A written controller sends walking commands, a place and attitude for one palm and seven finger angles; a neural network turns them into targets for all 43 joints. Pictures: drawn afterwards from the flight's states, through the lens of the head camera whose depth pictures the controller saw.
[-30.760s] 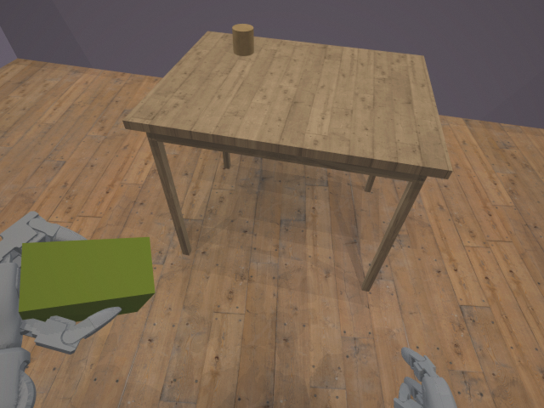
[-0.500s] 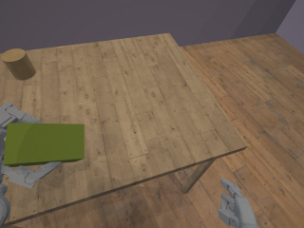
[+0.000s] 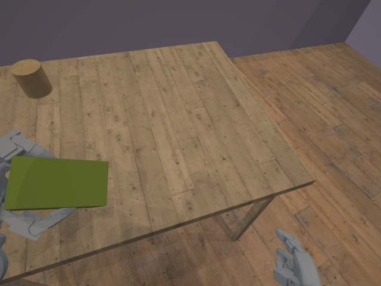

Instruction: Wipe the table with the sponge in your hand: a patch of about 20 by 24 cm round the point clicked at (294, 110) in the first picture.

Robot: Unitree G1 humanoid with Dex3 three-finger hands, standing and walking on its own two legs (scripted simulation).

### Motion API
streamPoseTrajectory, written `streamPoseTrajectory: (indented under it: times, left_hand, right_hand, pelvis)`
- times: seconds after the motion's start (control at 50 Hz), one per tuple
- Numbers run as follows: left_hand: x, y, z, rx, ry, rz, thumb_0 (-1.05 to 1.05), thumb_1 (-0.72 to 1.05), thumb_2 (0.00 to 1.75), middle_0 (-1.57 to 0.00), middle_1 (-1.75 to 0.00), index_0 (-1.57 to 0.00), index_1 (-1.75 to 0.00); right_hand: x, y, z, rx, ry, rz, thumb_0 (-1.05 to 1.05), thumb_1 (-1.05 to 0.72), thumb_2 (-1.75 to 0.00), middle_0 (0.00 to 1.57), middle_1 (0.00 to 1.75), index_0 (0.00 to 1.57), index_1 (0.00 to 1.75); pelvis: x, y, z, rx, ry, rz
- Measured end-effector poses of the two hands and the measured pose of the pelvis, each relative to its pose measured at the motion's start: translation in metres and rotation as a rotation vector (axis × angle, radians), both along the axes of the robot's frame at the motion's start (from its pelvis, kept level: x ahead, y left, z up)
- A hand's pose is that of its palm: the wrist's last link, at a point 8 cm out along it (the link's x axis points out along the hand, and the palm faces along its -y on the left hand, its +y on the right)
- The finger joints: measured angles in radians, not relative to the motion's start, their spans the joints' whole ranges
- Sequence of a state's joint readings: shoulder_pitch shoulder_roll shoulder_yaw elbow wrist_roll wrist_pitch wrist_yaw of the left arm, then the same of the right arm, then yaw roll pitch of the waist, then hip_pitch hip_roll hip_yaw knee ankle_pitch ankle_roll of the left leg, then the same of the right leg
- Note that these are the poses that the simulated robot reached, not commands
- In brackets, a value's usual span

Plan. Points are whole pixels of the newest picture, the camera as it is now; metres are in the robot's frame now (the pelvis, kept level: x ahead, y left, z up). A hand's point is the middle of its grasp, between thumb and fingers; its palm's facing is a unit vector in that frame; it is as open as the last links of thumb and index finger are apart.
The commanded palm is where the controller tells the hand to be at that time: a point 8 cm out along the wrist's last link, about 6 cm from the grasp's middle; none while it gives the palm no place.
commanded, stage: look again from close up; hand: left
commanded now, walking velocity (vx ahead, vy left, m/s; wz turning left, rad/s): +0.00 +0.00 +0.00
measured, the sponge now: (73, 186) +0.23 +0.21 +0.14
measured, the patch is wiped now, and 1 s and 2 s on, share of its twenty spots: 0.00 0.00 0.00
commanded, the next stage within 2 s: shuffle to correct the standing spot in 0.24 s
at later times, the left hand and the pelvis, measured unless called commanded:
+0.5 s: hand (56, 188) +0.22 +0.22 +0.16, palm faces +0.34 -0.88 -0.32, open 10.0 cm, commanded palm +0.16 +0.25 +0.18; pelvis +0.00 -0.03 +0.00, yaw -1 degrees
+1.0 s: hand (98, 181) +0.23 +0.17 +0.17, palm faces +0.31 -0.90 -0.31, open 10.0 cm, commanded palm +0.18 +0.20 +0.18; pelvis +0.01 -0.07 +0.00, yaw -2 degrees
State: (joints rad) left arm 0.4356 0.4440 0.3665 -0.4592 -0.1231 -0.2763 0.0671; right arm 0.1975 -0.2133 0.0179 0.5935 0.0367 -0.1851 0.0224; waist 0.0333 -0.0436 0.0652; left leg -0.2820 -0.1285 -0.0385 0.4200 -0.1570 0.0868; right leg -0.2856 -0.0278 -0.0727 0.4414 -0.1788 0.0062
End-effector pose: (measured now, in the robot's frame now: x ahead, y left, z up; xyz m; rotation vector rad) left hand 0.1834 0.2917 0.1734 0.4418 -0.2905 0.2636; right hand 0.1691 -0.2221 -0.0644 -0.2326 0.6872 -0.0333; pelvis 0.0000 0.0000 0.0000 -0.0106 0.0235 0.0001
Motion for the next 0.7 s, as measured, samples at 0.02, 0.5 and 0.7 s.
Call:
streamPoseTrajectory:
  times: [0.02,0.5,0.7]
  left_hand:
    - [0.0,-0.001,0.0,0.0,0.001,-0.001,-0.01,-0.5,1.05,-0.72,-1.34,-0.76,-1.34]
    - [-0.005,-0.025,-0.002,-0.075,0.021,0.045,-0.01,-0.5,1.05,-0.72,-1.34,-0.76,-1.34]
    - [0.005,-0.045,0.002,-0.098,-0.013,0.024,-0.01,-0.5,1.05,-0.72,-1.34,-0.76,-1.34]
  right_hand:
    - [0.0,-0.002,0.0,-0.001,-0.001,-0.004,0.01,-0.9,-0.9,0.2,0.3,0.21,0.3]
    - [0.006,-0.027,0.003,0.016,-0.035,-0.037,0.01,-0.9,-0.9,0.2,0.3,0.2,0.3]
    - [0.005,-0.037,0.004,0.027,-0.044,-0.053,0.01,-0.9,-0.9,0.2,0.3,0.2,0.3]
  pelvis:
    - [0.0,-0.001,0.0,-0.001,0.0,0.001]
    - [0.002,-0.026,0.002,-0.004,-0.011,-0.009]
    - [0.004,-0.04,0.002,0.004,-0.006,-0.025]
